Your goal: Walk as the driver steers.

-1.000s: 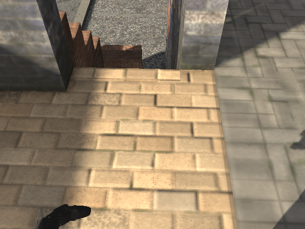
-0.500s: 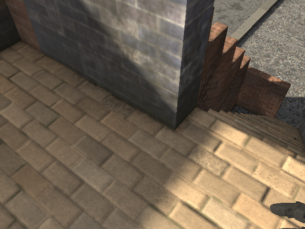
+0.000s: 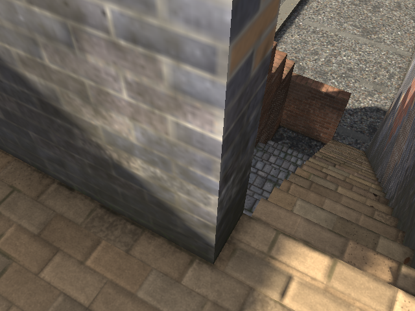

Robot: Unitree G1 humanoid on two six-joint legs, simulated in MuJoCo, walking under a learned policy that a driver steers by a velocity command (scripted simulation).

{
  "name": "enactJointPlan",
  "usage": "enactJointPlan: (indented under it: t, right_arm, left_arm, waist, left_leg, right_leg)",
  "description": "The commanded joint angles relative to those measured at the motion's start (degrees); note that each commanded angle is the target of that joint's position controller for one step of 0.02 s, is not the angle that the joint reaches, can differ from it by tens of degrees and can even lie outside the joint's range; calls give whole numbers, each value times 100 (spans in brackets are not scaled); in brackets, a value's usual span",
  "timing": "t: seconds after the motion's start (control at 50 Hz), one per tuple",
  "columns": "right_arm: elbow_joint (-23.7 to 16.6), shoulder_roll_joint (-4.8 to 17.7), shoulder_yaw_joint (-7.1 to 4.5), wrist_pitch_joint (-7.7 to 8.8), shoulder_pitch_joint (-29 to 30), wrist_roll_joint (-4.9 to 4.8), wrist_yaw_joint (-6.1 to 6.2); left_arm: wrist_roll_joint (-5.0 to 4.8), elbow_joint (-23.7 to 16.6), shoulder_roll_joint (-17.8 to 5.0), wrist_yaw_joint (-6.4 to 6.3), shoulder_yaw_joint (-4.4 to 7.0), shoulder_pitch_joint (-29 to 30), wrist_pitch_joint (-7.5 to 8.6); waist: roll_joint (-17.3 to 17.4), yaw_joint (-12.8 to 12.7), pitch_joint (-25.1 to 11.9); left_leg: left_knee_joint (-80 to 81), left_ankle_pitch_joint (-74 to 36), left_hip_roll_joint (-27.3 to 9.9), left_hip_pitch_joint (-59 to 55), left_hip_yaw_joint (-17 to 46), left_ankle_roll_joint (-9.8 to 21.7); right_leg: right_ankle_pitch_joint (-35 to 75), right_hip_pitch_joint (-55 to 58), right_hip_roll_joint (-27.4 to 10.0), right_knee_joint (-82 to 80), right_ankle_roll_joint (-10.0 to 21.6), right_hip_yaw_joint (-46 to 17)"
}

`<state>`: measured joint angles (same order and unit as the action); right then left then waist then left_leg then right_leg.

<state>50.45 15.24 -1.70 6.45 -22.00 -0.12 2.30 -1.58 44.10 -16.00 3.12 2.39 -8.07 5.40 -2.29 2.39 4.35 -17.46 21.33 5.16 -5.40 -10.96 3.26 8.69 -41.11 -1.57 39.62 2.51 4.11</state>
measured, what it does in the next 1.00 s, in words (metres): walks ahead, turning right: right foot, then left foot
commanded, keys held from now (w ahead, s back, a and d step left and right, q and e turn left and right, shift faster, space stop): e+shift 0.90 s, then shift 0.10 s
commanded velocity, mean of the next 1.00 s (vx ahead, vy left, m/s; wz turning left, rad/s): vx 0.11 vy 0.00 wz -0.89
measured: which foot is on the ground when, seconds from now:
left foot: down 0.00-0.06, up 0.08-0.58, down 0.60-1.00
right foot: up 0.00-0.04, down 0.06-0.60, up 0.62-1.00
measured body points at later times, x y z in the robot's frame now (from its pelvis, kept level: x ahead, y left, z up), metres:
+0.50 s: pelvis +0.23 +0.03 +0.01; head +0.25 +0.00 +0.46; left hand +0.47 +0.23 -0.07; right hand +0.23 -0.28 -0.10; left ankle +0.38 +0.17 -0.69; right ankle +0.24 -0.04 -0.73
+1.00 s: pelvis +0.28 +0.08 +0.01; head +0.32 +0.08 +0.46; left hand +0.58 +0.10 -0.11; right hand +0.12 -0.17 -0.07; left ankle +0.36 +0.16 -0.73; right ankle +0.14 +0.03 -0.63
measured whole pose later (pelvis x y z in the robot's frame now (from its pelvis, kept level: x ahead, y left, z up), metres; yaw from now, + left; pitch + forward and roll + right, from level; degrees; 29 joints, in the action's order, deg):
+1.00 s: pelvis +0.28 +0.08 +0.01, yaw -56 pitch +1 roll -2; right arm 35.8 14.6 -1.8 2.2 -15.8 2.6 3.1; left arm 0.7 34.5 -16.8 3.6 3.0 -11.4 -6.6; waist -1.7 2.1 2.3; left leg -29.8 16.9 -9.0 13.1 -13.9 -0.4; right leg -20.9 -30.3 -1.2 67.7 -3.8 1.2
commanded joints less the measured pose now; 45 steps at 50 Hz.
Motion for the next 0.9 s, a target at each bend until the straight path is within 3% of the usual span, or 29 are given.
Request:
enactJointPlan:
  t: [0.02, 0.04, 0.06, 0.08, 0.1, 0.12, 0.16, 0.18, 0.22, 0.28, 0.3, 0.32, 0.34, 0.36, 0.38, 0.44, 0.48, 0.5, 0.56, 0.58, 0.6, 0.62, 0.64, 0.66, 0.68, 0.72, 0.76, 0.88, 0.9]
  right_arm:
    - [-732, 1338, -292, -17, 984, -63, 267]
    - [-843, 1246, -311, -51, 1296, -72, 265]
    - [-870, 968, -225, -51, 1650, -83, 141]
    - [-1090, 124, -17, 30, 1739, 203, -109]
    - [-1207, -158, 144, 99, 182, 121, -181]
    - [-1306, 507, 97, 162, 62, 49, -267]
    - [-1262, 1002, -30, -1, 391, 130, -120]
    - [-1385, 1028, -44, -173, 611, 261, -18]
    - [-1563, 944, -21, -376, 943, 291, 111]
    - [-1652, 559, 28, -390, 1576, 119, 239]
    - [-1585, 136, 271, -709, 1278, 301, 42]
    - [-1608, 227, 249, -841, 1357, 278, -54]
    - [-1726, 213, 140, -647, 544, 230, -443]
    - [-1511, 727, -28, -570, 769, 210, -474]
    - [-1517, 872, -135, -517, 1051, 263, -375]
    - [-1609, 636, -65, -465, 1524, 250, -143]
    - [-1556, 535, -52, -431, 1575, 268, -209]
    - [-1480, 560, -63, -380, 1510, 170, -215]
    - [-1294, 771, -144, -304, 1266, 81, -249]
    - [-1197, 887, -192, -274, 1050, 36, -276]
    - [-1062, 1091, -245, -218, 790, -1, -282]
    - [-1223, 1569, -365, -110, 918, 69, -232]
    - [-1411, 1753, -466, -64, 1006, 223, -165]
    - [-1468, 1566, -435, 29, 1057, 137, -81]
    - [-1188, 1318, -400, -368, 397, 99, -10]
    - [-1484, 1112, -283, -643, 464, 134, 73]
    - [-1755, 959, -233, -700, 600, 196, 91]
    - [-1832, 1109, -333, -716, 39, 243, 154]
    - [-2114, 901, -261, -296, 1166, 445, 88]
  left_arm:
    - [-46, -170, -620, 120, 249, -1203, 59]
    - [-6, -44, -1027, 76, 455, -2094, -24]
    - [18, 208, -1133, 1, 483, -2916, -90]
    - [142, 203, -1274, -108, 459, -2786, 59]
    - [548, -245, -1187, -182, 288, -1726, 267]
    - [641, -770, -1108, -207, 337, -1046, 171]
    - [259, -1265, -1027, -260, 340, -245, 128]
    - [224, -1295, -1022, -297, 311, -195, 22]
    - [224, -1338, -920, -306, 263, -55, -152]
    - [61, -1341, -1084, -536, 396, -317, -390]
    - [234, -808, -1253, -540, 424, -1192, -581]
    - [171, -842, -1153, -550, 444, -1340, -706]
    - [475, -1201, -1274, -432, 387, -1362, -213]
    - [439, -1259, -1199, -329, 436, -923, -20]
    - [370, -1217, -1113, -272, 403, -962, 3]
    - [251, -1357, -1014, -185, 359, -879, -39]
    - [269, -1570, -1018, -228, 298, -745, -97]
    - [268, -1636, -1068, -208, 315, -727, -118]
    - [259, -1634, -1055, -151, 299, -674, -200]
    - [280, -1544, -964, -144, 254, -817, -207]
    - [234, -1449, -662, -163, 157, -1246, -209]
    - [124, -1491, -276, -225, 56, -1893, -230]
    - [350, -1628, -694, -214, 161, -1887, -233]
    - [365, -1536, -1085, -196, 259, -1470, -263]
    - [290, -1767, -1076, -347, 477, -253, -572]
    - [179, -1657, -953, -367, 446, -708, -932]
    - [147, -1668, -872, -237, 385, -548, -1177]
    - [189, -1880, -562, -159, 295, 388, -1325]
    - [153, -1079, 133, 147, -201, -692, -901]
  waist:
    - [1181, -936, -1161]
    - [973, -1472, -1503]
    - [172, -1914, -1460]
    - [-1587, -1383, -651]
    - [-1596, -193, -1552]
    - [-937, -240, -2558]
    - [1020, 48, -1910]
    - [1279, 29, -1690]
    - [853, 41, -1083]
    - [263, -146, -1245]
    - [-110, -259, -1322]
    - [-214, -388, -1504]
    - [-1023, -42, -1918]
    - [-765, -234, -1286]
    - [-633, -264, -1164]
    - [-298, -330, -865]
    - [-279, -401, -923]
    - [-514, -386, -806]
    - [-217, -199, -775]
    - [-217, -123, -860]
    - [134, -235, -1231]
    - [1357, -678, -1902]
    - [1206, -410, -1783]
    - [763, -232, -1348]
    - [-262, 14, -752]
    - [407, -226, -634]
    - [1126, -228, -408]
    - [1317, -1, -235]
    - [2414, -64, -997]
  left_leg:
    - [-1474, -7087, -1151, 1157, 62, -601]
    - [-2929, -7063, -1174, 1811, 128, -550]
    - [-5083, -4221, -697, 2727, 106, -652]
    - [-7032, 1225, 372, 4296, 280, -670]
    - [-8083, 1421, 373, 5085, 1669, -628]
    - [-8143, 895, 210, 4849, 2211, -429]
    - [-7448, 176, -285, 4821, 2222, -433]
    - [-7082, 131, -325, 4638, 2144, -440]
    - [-5956, -36, -321, 4344, 2092, -468]
    - [-3754, -638, 116, 3719, 1786, -581]
    - [-3712, -772, -136, 3631, 1489, -518]
    - [-3505, -967, -101, 3718, 1566, -534]
    - [-3411, -700, -301, 3533, 1989, -921]
    - [-3456, -1007, -425, 3984, 2187, -1050]
    - [-3471, -943, -497, 4219, 2238, -1132]
    - [-2998, -773, -664, 4189, 2364, -1118]
    - [-2569, -543, -531, 3235, 1951, -915]
    - [-2308, -398, -411, 2946, 1780, -860]
    - [-601, -1116, -301, 1902, 1636, -627]
    - [-278, -1648, -562, 1300, 1705, -388]
    - [-276, -2882, -1212, 405, 2076, 187]
    - [-732, -5809, -2605, -1229, 3362, 1824]
    - [-622, -6601, -3378, -923, 3836, 2397]
    - [-459, -6166, -2970, 14, 3158, 1923]
    - [-1054, -6589, -2952, 232, 2394, 881]
    - [-849, -5749, -2420, 940, 1517, 385]
    - [-705, -4842, -2231, 1590, 1048, 247]
    - [-655, -3434, -2626, 1380, 853, 241]
    - [203, -2732, -2151, 1998, 844, 1208]
  right_leg:
    - [432, 2923, 716, -461, 131, 358]
    - [320, 4068, 750, -260, 337, 170]
    - [1013, 5007, 335, -771, 601, -366]
    - [3636, 4953, 54, -925, 734, -1320]
    - [4821, 5427, -1104, -961, 1718, -3588]
    - [3387, 5383, -1479, -1591, 2155, -4365]
    - [692, 3847, -1236, -2142, 1824, -4254]
    - [210, 3145, -1145, -2303, 1640, -4268]
    - [297, 2086, -354, -2231, 1272, -3312]
    - [964, 1910, 363, -1866, 547, -2595]
    - [1799, 2560, 317, -1446, 274, -2275]
    - [1914, 2888, 392, -1282, 55, -2388]
    - [360, 3075, 57, -1960, 242, -3438]
    - [-945, 3158, -79, -2059, 452, -3755]
    - [-1487, 3288, -102, -1991, 601, -3887]
    - [-1343, 3269, -147, -1839, 945, -4314]
    - [-1290, 2682, 31, -1784, 963, -4259]
    - [-1326, 2511, 83, -1985, 1012, -4371]
    - [-1673, 2445, 226, -1976, 891, -4784]
    - [-1908, 2336, 343, -1912, 740, -4807]
    - [-2679, 2186, 598, -1561, 427, -4390]
    - [-4496, 853, 1605, -91, -456, -2903]
    - [-5099, 173, 1585, 1375, -774, -2110]
    - [-4677, 406, 1098, 2627, -911, -1757]
    - [-4220, 75, 693, 3598, -646, -1146]
    - [-3680, 132, 758, 4672, -670, -821]
    - [-3169, 122, 629, 5176, -674, -434]
    - [-2648, 9, 299, 3879, -637, -122]
    - [-2290, 618, 89, 4909, -837, -384]
Velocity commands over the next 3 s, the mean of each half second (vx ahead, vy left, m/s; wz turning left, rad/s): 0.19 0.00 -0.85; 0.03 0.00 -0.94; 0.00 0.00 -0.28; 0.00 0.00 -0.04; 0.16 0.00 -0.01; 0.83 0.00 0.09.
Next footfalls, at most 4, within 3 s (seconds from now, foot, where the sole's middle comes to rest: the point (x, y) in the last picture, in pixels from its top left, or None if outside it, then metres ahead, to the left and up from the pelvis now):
0.06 right None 0.28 -0.04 -0.77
0.60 left None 0.39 0.13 -0.77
1.12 right None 0.16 0.00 -0.77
1.52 left None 0.33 0.10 -0.77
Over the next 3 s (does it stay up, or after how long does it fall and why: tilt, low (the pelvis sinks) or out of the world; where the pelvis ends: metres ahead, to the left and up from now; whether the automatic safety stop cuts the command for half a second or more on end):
stays up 0.34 -0.19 -0.02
